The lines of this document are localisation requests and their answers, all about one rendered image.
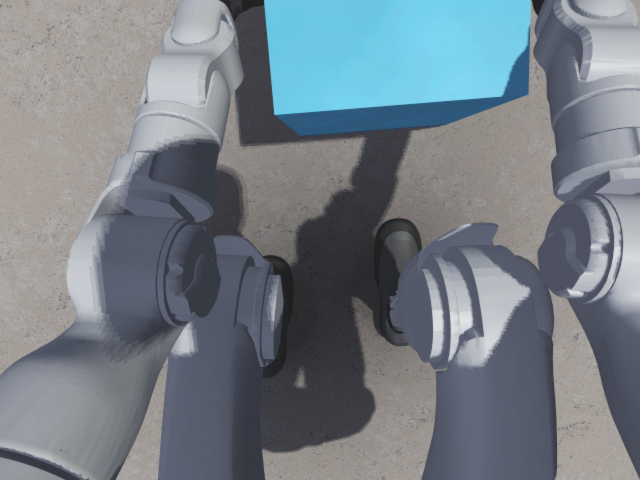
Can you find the robot right upper arm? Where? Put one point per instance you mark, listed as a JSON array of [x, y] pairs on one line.
[[591, 256]]

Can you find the left robot hand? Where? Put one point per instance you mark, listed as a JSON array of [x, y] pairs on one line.
[[238, 6]]

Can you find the carton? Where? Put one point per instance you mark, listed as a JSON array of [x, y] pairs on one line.
[[341, 66]]

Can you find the robot left forearm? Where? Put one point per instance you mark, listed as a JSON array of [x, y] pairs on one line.
[[169, 167]]

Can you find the robot left thigh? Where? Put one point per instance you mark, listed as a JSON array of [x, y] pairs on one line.
[[211, 417]]

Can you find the robot right foot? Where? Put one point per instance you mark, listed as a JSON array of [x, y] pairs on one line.
[[397, 242]]

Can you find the robot right forearm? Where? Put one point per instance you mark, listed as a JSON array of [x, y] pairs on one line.
[[590, 52]]

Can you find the robot left upper arm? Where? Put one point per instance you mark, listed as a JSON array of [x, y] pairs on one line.
[[72, 409]]

